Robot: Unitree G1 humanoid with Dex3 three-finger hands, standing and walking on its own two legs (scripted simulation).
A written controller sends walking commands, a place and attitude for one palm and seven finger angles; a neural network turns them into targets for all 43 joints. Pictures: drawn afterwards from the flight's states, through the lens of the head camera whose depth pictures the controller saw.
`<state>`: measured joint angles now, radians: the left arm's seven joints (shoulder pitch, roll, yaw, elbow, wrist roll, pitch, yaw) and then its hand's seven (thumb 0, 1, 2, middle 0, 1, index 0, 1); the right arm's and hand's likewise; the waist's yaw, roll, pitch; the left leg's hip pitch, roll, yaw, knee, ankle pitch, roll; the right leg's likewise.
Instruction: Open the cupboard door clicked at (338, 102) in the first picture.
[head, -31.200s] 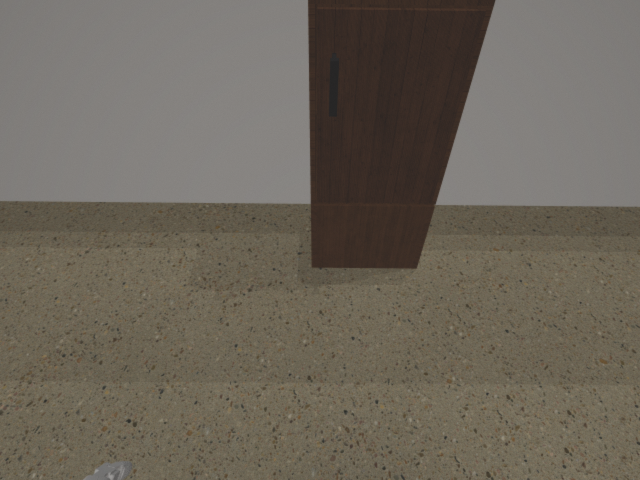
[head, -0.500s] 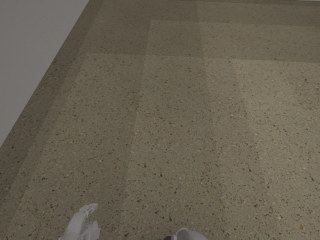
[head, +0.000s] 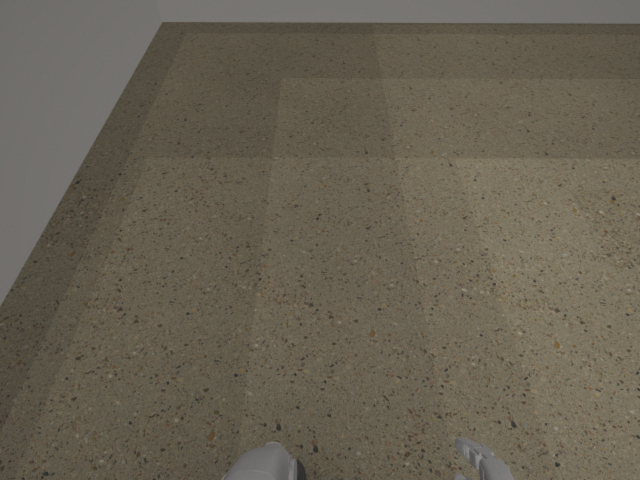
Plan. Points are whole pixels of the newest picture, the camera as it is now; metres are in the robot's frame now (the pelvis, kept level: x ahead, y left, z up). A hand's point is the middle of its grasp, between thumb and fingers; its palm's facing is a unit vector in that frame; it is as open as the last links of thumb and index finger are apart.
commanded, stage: walk to a spot facing it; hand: left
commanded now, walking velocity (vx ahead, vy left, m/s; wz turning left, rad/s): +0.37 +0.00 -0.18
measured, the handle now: out of the picture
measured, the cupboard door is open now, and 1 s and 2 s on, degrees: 44 44 44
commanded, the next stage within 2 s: turn to face it in 0.34 s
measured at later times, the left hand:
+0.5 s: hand (265, 317) +0.38 +0.15 -0.16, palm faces -0.22 -0.95 -0.21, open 7.3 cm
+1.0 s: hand (281, 279) +0.47 +0.13 -0.16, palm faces +0.09 -0.98 -0.19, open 7.2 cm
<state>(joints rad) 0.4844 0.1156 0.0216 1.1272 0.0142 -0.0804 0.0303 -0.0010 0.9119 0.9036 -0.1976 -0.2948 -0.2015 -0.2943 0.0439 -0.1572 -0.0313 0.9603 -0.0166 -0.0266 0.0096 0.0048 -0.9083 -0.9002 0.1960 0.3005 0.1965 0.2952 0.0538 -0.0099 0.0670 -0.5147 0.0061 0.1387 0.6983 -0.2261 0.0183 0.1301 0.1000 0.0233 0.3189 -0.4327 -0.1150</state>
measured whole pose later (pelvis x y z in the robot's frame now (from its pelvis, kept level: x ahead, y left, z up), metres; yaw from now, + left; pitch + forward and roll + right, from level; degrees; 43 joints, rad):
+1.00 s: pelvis +0.38 -0.06 +0.00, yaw +4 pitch +0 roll +0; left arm 0.15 0.18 0.05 0.95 0.02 -0.02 0.02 -0.02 0.93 0.90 -0.20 -0.30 -0.20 -0.29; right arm 0.14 -0.22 -0.06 0.95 -0.02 0.04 0.01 0.01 -0.92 -0.90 0.19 0.30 0.19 0.29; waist -0.03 -0.04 0.08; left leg -0.42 0.06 0.15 0.75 -0.34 -0.03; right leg -0.16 -0.11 -0.36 0.61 -0.43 -0.03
